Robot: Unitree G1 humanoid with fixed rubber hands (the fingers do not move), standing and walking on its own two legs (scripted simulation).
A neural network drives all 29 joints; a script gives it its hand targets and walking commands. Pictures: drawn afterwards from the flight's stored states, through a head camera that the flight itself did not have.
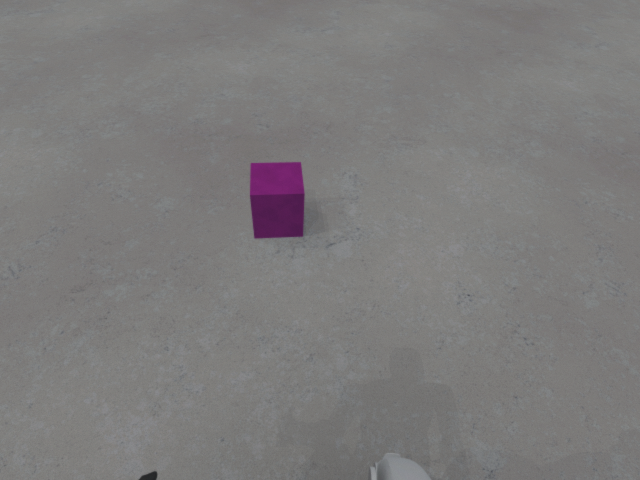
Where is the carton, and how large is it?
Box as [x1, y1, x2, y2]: [250, 162, 304, 238]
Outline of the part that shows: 300,162 251,163 250,199 254,238 302,236 304,193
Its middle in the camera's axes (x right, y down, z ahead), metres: -0.18 -0.15 +1.66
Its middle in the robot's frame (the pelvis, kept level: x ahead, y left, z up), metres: +1.30 +0.06 -0.66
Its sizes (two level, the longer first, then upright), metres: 0.210 0.200 0.250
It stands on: the floor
